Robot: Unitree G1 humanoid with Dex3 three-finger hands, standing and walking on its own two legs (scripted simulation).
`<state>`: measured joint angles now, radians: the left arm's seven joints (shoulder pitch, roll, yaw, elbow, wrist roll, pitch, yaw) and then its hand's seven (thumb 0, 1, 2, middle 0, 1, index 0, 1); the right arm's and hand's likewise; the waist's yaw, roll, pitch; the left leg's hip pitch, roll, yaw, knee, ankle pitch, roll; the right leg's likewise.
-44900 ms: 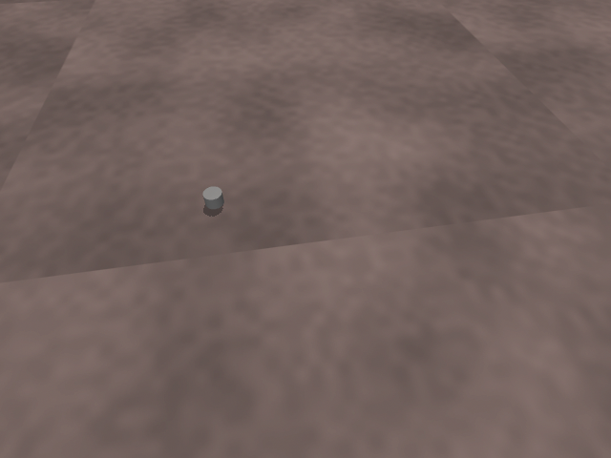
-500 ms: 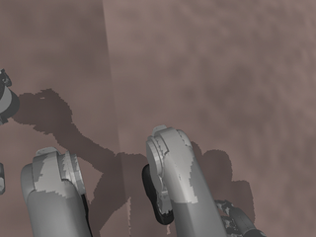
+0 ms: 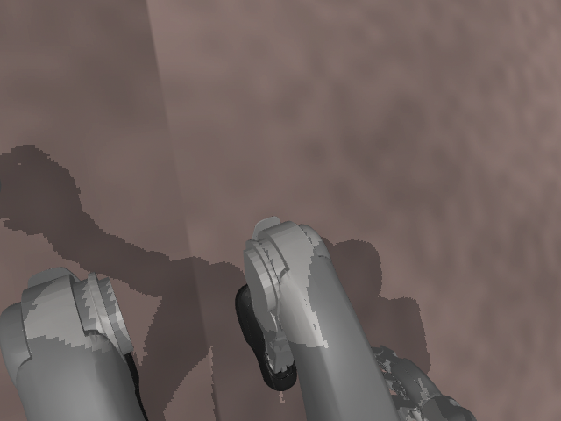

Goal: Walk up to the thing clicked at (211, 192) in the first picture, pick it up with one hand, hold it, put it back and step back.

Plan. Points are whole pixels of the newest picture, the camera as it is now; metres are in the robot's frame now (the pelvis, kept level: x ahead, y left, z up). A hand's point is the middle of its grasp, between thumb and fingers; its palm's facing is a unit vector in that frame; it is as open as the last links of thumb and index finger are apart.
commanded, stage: rest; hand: left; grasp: from above
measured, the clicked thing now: out of the picture +0.44 +0.32 -0.25
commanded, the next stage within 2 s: open in 0.66 s
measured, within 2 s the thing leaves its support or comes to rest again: rests again in 0.30 s
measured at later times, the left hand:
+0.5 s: hand out of the picture +0.43 +0.31 -0.25, palm faces -0.44 -0.15 -0.89, open 10.7 cm
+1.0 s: hand out of the picture +0.43 +0.31 -0.25, palm faces -0.43 -0.14 -0.89, open 11.6 cm
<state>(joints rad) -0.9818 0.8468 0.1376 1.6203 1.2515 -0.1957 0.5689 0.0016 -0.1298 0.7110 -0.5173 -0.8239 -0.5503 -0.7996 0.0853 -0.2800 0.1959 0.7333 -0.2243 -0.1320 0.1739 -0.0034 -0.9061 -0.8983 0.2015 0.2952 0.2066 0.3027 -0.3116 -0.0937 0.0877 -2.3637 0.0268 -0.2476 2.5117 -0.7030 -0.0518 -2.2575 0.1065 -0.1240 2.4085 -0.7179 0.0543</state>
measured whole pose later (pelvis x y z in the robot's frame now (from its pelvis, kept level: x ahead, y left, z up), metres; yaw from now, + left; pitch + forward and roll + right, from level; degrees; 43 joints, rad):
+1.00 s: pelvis -0.01 +0.01 +0.00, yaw -3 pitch +27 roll -13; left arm -1.03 0.94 0.08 1.76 1.23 -0.19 0.66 0.00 -0.16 0.72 -0.39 -0.85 -0.42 -0.82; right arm 0.06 -0.32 0.30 0.70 -0.27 -0.23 0.24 0.00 -0.90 -0.90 0.20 0.30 0.21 0.30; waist -0.36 -0.15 0.15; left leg -2.34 0.03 -0.29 2.55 -0.70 -0.04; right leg -2.22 0.13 -0.16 2.40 -0.69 0.07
